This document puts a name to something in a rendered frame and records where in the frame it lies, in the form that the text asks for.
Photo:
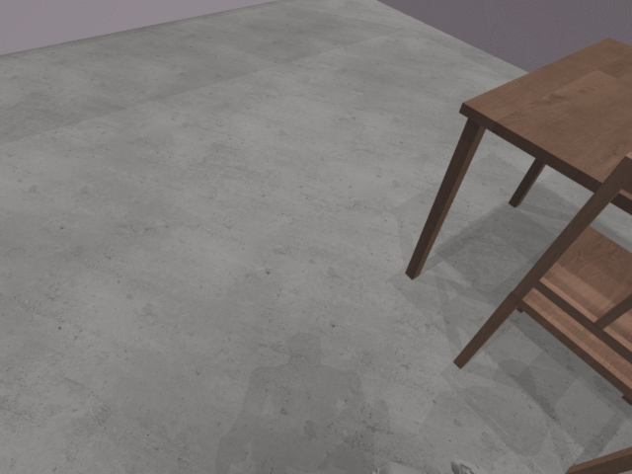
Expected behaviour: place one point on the chair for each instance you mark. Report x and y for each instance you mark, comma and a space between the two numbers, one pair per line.
580, 291

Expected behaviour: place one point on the table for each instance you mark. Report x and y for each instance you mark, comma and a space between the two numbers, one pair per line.
574, 115

